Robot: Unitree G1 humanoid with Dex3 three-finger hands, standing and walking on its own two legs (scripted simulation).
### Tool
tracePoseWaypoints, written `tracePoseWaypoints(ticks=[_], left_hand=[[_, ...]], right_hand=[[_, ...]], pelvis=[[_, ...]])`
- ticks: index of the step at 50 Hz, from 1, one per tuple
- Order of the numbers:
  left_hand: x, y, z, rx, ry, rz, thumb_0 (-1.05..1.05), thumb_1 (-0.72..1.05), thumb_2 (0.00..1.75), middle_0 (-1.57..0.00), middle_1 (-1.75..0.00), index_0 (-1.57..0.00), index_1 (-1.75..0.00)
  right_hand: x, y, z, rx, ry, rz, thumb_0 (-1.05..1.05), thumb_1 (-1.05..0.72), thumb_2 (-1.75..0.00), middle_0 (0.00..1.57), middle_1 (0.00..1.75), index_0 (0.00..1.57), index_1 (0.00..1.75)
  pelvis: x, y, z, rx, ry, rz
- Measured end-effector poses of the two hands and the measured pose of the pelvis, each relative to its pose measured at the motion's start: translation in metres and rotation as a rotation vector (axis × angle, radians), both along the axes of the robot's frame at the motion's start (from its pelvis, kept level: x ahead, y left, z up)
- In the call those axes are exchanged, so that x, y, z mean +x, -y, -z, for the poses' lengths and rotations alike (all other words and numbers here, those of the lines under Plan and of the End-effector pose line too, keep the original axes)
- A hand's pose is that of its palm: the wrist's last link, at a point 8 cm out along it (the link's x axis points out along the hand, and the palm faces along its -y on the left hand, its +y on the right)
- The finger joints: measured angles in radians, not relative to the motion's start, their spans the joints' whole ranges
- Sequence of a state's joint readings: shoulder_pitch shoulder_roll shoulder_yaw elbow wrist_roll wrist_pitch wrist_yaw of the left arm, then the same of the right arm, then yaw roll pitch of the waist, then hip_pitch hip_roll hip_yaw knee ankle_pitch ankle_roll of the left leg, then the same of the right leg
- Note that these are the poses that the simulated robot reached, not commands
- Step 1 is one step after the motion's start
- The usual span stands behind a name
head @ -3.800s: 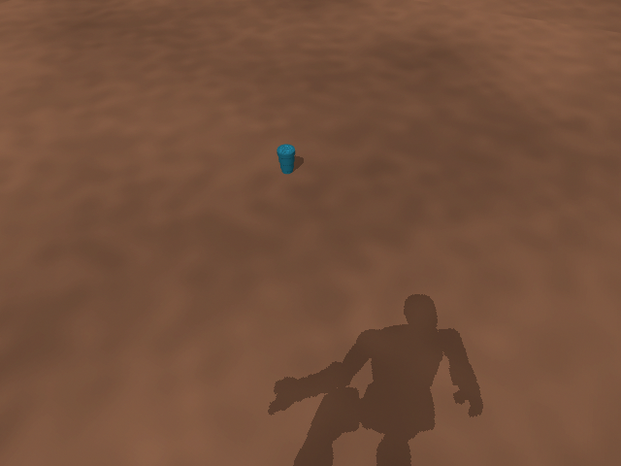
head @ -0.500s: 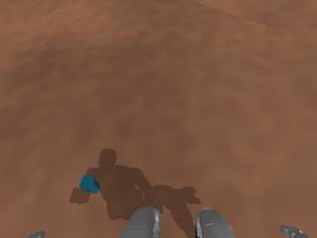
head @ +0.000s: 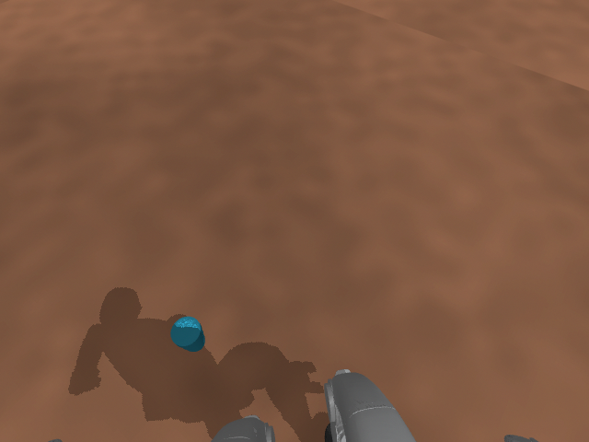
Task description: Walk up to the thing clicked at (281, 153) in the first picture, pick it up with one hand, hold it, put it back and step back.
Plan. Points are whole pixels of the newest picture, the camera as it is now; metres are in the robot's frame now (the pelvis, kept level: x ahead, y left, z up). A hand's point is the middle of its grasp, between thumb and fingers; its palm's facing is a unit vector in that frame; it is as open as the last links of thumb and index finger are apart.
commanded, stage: walk up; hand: left
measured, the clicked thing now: (191, 337) +0.45 +0.31 -0.67
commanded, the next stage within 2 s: none
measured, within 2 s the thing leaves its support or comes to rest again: neither
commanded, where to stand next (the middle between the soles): +0.01 +0.16 m, yaw -13 degrees
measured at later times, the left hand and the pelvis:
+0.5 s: hand out of the picture +0.04 +0.55 -0.14, palm faces -0.07 -0.80 -0.60, open 7.4 cm; pelvis -0.09 +0.24 -0.04, yaw -9 degrees
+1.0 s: hand out of the picture +0.10 +0.44 -0.15, palm faces -0.33 -0.89 -0.33, open 7.4 cm; pelvis -0.08 +0.21 +0.00, yaw -18 degrees
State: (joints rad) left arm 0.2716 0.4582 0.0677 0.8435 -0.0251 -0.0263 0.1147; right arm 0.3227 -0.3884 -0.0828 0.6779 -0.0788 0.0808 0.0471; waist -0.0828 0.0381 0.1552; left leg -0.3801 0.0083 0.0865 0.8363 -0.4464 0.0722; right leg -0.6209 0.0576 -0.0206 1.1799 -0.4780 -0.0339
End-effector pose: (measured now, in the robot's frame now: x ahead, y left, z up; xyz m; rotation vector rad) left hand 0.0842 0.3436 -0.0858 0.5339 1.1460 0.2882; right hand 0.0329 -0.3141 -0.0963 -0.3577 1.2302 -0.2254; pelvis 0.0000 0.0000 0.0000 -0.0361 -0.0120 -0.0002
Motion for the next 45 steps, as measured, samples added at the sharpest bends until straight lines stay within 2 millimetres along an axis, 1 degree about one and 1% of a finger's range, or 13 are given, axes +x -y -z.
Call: tracePoseWaypoints(ticks=[5,8,10,15,20,23,26,30,33,36,40,42,45], left_hand=[[0.006,-0.011,-0.002,-0.032,0.014,0.076,0.0,0.9,0.9,-0.21,-0.3,-0.2,-0.3],[-0.004,-0.03,-0.002,-0.011,0.024,0.104,0.0,0.9,0.9,-0.21,-0.3,-0.21,-0.3],[-0.013,-0.048,-0.004,0.007,0.043,0.092,0.0,0.9,0.9,-0.21,-0.3,-0.21,-0.3],[-0.032,-0.1,-0.019,0.044,0.113,0.061,0.0,0.9,0.9,-0.21,-0.3,-0.21,-0.3],[-0.046,-0.171,-0.016,0.079,0.103,0.109,0.0,0.9,0.9,-0.21,-0.3,-0.21,-0.3],[-0.046,-0.22,-0.001,0.076,0.105,0.121,0.0,0.9,0.9,-0.21,-0.3,-0.21,-0.3],[-0.048,-0.25,0.012,0.051,0.094,0.085,0.0,0.9,0.9,-0.21,-0.3,-0.2,-0.3],[-0.045,-0.259,0.019,-0.049,0.068,0.088,0.01,0.91,0.9,-0.2,-0.3,-0.2,-0.3],[-0.048,-0.256,0.024,-0.113,0.009,0.1,0.01,0.91,0.9,-0.2,-0.3,-0.2,-0.3],[-0.053,-0.247,0.029,-0.165,-0.065,0.118,0.0,0.91,0.9,-0.2,-0.3,-0.2,-0.3],[-0.054,-0.23,0.035,-0.207,-0.153,0.155,0.01,0.91,0.9,-0.2,-0.3,-0.2,-0.3],[-0.047,-0.217,0.038,-0.221,-0.174,0.178,0.01,0.91,0.9,-0.2,-0.3,-0.2,-0.3],[-0.026,-0.192,0.039,-0.234,-0.163,0.219,0.01,0.91,0.9,-0.2,-0.3,-0.2,-0.3]], right_hand=[[-0.032,-0.03,0.01,0.009,-0.039,0.039,0.01,-0.9,-0.9,0.21,0.3,0.2,0.3],[-0.037,-0.05,0.024,0.02,-0.029,0.056,0.01,-0.9,-0.9,0.2,0.3,0.2,0.3],[-0.036,-0.068,0.026,0.024,-0.018,0.038,0.01,-0.9,-0.9,0.2,0.3,0.2,0.3],[-0.024,-0.107,0.024,0.037,0.059,-0.01,0.01,-0.9,-0.9,0.2,0.3,0.2,0.3],[-0.021,-0.149,0.025,0.021,0.184,0.023,0.01,-0.9,-0.9,0.2,0.3,0.2,0.3],[-0.04,-0.183,0.031,-0.013,0.214,0.065,0.0,-0.9,-0.9,0.2,0.3,0.2,0.3],[-0.082,-0.222,0.033,-0.02,0.176,0.107,0.0,-0.9,-0.9,0.2,0.3,0.2,0.3],[-0.138,-0.26,0.016,-0.023,0.05,0.169,0.0,-0.9,-0.9,0.2,0.3,0.2,0.3],[-0.171,-0.27,-0.004,-0.051,-0.011,0.206,0.01,-0.9,-0.9,0.21,0.3,0.21,0.3],[-0.199,-0.264,-0.023,-0.108,-0.078,0.244,0.01,-0.89,-0.9,0.21,0.3,0.21,0.31],[-0.223,-0.244,-0.046,-0.188,-0.119,0.293,0.01,-0.89,-0.9,0.21,0.3,0.21,0.31],[-0.231,-0.233,-0.053,-0.216,-0.124,0.309,0.01,-0.89,-0.9,0.21,0.3,0.21,0.31],[-0.239,-0.215,-0.056,-0.231,-0.127,0.319,0.01,-0.89,-0.9,0.21,0.3,0.21,0.3]], pelvis=[[-0.014,-0.038,0.002,0.01,-0.016,0.039],[-0.028,-0.06,0.008,-0.027,0.012,0.065],[-0.037,-0.074,0.009,-0.021,0.027,0.055],[-0.056,-0.12,0.009,0.018,0.043,0.052],[-0.074,-0.181,0.023,0.036,0.043,0.093],[-0.085,-0.22,0.037,0.062,0.063,0.123],[-0.088,-0.245,0.038,0.048,0.086,0.158],[-0.09,-0.257,0.017,0.014,0.079,0.162],[-0.092,-0.261,0.004,0.015,0.067,0.175],[-0.091,-0.263,-0.005,0.016,0.051,0.198],[-0.087,-0.259,-0.01,0.026,0.04,0.24],[-0.085,-0.254,-0.01,0.03,0.039,0.259],[-0.083,-0.241,-0.009,0.034,0.04,0.285]])
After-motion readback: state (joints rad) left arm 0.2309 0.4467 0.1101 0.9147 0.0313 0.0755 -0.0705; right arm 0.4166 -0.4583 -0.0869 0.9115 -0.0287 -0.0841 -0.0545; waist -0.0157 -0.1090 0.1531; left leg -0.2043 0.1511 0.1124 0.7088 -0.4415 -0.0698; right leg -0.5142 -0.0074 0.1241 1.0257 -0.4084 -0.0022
